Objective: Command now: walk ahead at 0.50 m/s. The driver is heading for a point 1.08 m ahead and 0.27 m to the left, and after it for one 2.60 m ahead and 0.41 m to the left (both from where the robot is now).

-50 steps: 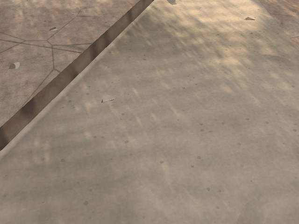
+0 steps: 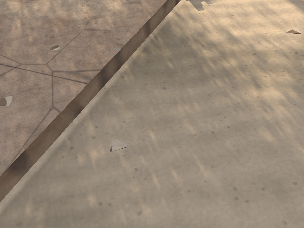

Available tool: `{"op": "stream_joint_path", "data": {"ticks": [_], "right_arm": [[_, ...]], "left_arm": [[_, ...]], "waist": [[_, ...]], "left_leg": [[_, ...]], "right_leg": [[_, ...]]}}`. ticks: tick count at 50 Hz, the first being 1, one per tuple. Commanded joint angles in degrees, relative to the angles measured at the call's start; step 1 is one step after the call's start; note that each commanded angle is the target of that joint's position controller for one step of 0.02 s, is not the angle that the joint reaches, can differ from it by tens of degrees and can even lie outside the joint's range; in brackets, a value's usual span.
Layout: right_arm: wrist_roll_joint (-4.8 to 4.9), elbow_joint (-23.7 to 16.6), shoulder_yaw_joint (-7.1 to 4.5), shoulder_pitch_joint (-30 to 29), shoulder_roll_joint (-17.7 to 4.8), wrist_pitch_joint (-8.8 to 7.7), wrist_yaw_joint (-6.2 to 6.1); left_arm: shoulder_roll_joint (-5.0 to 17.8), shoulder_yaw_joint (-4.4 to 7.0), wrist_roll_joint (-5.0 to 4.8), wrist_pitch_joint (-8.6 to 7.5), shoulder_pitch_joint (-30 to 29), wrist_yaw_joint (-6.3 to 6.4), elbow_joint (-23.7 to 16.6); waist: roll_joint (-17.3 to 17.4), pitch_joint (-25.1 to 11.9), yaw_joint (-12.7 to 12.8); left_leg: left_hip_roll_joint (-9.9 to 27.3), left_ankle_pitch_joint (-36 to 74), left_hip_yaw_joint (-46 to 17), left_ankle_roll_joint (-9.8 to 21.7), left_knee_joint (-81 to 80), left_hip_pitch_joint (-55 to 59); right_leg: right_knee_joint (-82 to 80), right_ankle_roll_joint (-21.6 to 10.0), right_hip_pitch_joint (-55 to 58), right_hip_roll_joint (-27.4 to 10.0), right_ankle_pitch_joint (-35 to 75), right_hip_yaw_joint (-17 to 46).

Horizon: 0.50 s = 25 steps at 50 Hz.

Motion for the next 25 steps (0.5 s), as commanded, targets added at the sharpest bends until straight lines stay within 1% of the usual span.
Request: {"op": "stream_joint_path", "data": {"ticks": [1, 4, 5, 6, 7, 8, 9, 10, 11, 12, 13, 14, 15, 16, 17, 18, 19, 21, 23, 25], "right_arm": [[0.46, -4.5, 0.30, -6.6, -1.5, -0.56, 0.04], [0.44, -6.1, 0.29, -10.3, -2.1, -0.89, -0.18], [0.42, -6.6, 0.17, -10.7, -2.5, -1.10, -0.23], [0.42, -6.7, 0.01, -10.1, -2.9, -1.35, -0.32], [0.40, -6.3, -0.28, -7.9, -3.4, -1.63, -0.53], [0.34, -4.9, -0.79, -3.4, -4.2, -1.92, -0.91], [0.20, -2.2, -1.51, 4.8, -5.2, -2.37, -1.39], [-0.77, 0.8, -2.56, 14.8, -7.5, -2.93, -2.00], [-2.21, 1.9, -4.19, 22.9, -13.5, -3.04, -2.59], [-0.62, 2.1, -4.53, 21.6, -13.7, -2.08, -1.75], [0.93, 1.3, -4.01, 14.9, -11.2, -1.78, -1.41], [1.17, 0.5, -3.01, 10.3, -7.2, -2.10, -1.18], [0.87, 0.6, -2.30, 8.2, -4.6, -2.51, -1.18], [0.91, 1.5, -1.72, 8.3, -2.9, -2.96, -1.44], [0.80, 2.3, -1.37, 9.1, -2.1, -3.37, -1.58], [0.81, 3.1, -1.40, 11.0, -2.5, -3.89, -1.64], [0.92, 3.8, -1.56, 12.5, -3.4, -4.27, -1.68], [1.05, 4.6, -1.82, 14.5, -5.0, -4.53, -1.75], [1.08, 5.1, -1.61, 16.6, -4.8, -4.40, -1.75], [1.08, 5.5, -1.33, 18.4, -4.4, -4.29, -1.76]], "left_arm": [[6.9, 0.82, 0.04, -0.65, 3.3, 0.39, -1.5], [7.1, 0.76, 0.65, -0.26, 5.7, 0.86, -0.5], [7.4, 0.83, 0.86, -0.13, 5.7, 1.05, -0.3], [7.7, 0.93, 1.01, -0.04, 5.2, 1.24, -0.2], [8.1, 1.04, 1.08, -0.01, 4.0, 1.39, -0.3], [8.8, 1.22, 1.14, 0.04, 3.1, 1.48, -0.4], [9.1, 1.31, 0.99, 0.23, 2.1, 1.37, -0.5], [8.6, 1.08, 0.49, 0.18, 1.2, 1.23, -1.2], [4.2, 0.01, -1.35, 0.04, 3.7, 0.65, -3.5], [5.5, 0.99, -1.36, 0.15, 6.7, 0.45, -2.7], [7.9, 1.82, -0.14, 0.46, 1.9, 0.63, -3.6], [6.9, 1.66, 0.24, 0.16, -2.4, 0.34, -4.9], [5.5, 1.64, 0.29, 0.29, -3.9, 0.16, -5.1], [5.0, 1.71, 1.21, 0.99, -3.9, -0.10, -5.3], [3.7, 1.51, 1.64, 1.78, -2.7, -0.50, -4.7], [3.2, 1.53, 1.78, 2.32, -2.6, -0.81, -4.8], [3.1, 1.60, 1.81, 2.72, -3.5, -1.05, -5.3], [3.5, 1.66, 1.83, 3.29, -8.1, -1.31, -7.1], [4.0, 1.65, 1.62, 3.43, -13.8, -1.45, -9.2], [3.6, 1.34, 1.23, 3.27, -18.7, -1.55, -10.9]], "waist": [[-4.9, 3.2, 0.6], [-5.4, 3.5, 1.6], [-5.5, 3.6, 1.4], [-5.6, 3.4, 0.6], [-5.9, 2.4, -0.9], [-6.4, 0.1, -3.0], [-5.8, -3.9, -6.4], [-4.5, -9.2, -10.4], [4.9, -17.3, -10.8], [9.3, -21.1, -8.7], [2.9, -11.9, -6.1], [0.2, -5.1, -5.1], [-1.0, -1.3, -3.2], [0.1, 0.0, -1.6], [0.7, -0.1, -0.6], [0.9, -0.4, -0.3], [0.9, -0.3, 0.1], [1.0, 1.0, -0.2], [1.1, 2.4, -1.4], [1.2, 3.0, -2.5]], "left_leg": [[-2.5, 4.6, 3.7, -0.2, -7.4, 1.4], [-3.8, 2.8, 4.2, 1.1, -11.7, 0.3], [-4.1, 1.2, 4.1, 1.9, -12.8, 0.5], [-4.8, -1.0, 4.2, 2.8, -14.1, 1.9], [-6.1, -3.5, 4.6, 3.8, -15.5, 5.7], [-7.9, -5.7, 5.1, 4.9, -16.6, 11.6], [-9.5, -4.7, 5.8, 6.3, -19.9, 20.6], [-5.7, -3.1, 1.8, 8.4, -21.2, 35.2], [10.5, -9.0, -19.9, 13.6, -22.6, 52.2], [17.8, -8.2, -40.4, 18.9, -30.1, 56.1], [15.2, -11.8, -32.8, 17.2, -31.4, 48.4], [13.0, -10.5, -25.6, 15.6, -33.8, 39.8], [10.0, -7.3, -20.1, 13.2, -36.0, 33.5], [7.7, -3.5, -16.1, 11.5, -37.1, 29.4], [6.3, -1.0, -13.2, 10.6, -37.9, 27.4], [5.7, 2.6, -11.7, 10.7, -38.1, 26.9], [5.2, 4.8, -10.2, 10.8, -38.5, 27.0], [4.5, 5.4, -8.1, 10.8, -40.2, 27.4], [3.6, 7.0, -6.6, 10.4, -41.1, 28.9], [2.6, 9.8, -4.9, 9.7, -41.1, 30.2]], "right_leg": [[-4.3, -3.8, -2.7, -14.6, 24.9, 7.3], [-2.0, -4.5, 4.1, -16.7, 29.3, 7.6], [-0.8, -4.8, 6.0, -17.6, 31.6, 7.7], [0.9, -4.6, 7.4, -18.2, 35.6, 7.4], [4.0, -4.1, 7.7, -18.3, 42.7, 6.6], [9.1, -3.4, 7.8, -18.2, 50.0, 6.1], [18.1, -2.5, 6.7, -17.0, 52.4, 5.0], [30.2, -1.6, -2.0, -15.1, 42.8, 3.7], [50.7, 0.8, -19.7, -8.7, 16.4, 0.0], [64.6, 1.2, -31.4, -1.0, -17.7, 4.5], [66.3, 0.5, -35.9, -5.4, -13.2, 8.3], [63.7, 0.5, -36.3, -7.5, -8.8, 8.1], [59.8, 0.6, -34.2, -9.5, -6.3, 7.8], [56.6, 1.2, -31.6, -10.7, -5.1, 7.8], [55.1, 1.8, -29.2, -10.9, -4.4, 7.4], [54.2, 2.3, -28.7, -10.8, -3.8, 6.7], [53.1, 2.7, -29.6, -11.0, -2.9, 6.1], [49.6, 3.8, -33.5, -12.0, 0.8, 5.0], [44.3, 4.7, -37.0, -12.5, 5.0, 3.9], [37.4, 5.3, -37.5, -12.2, 8.6, 2.8]]}}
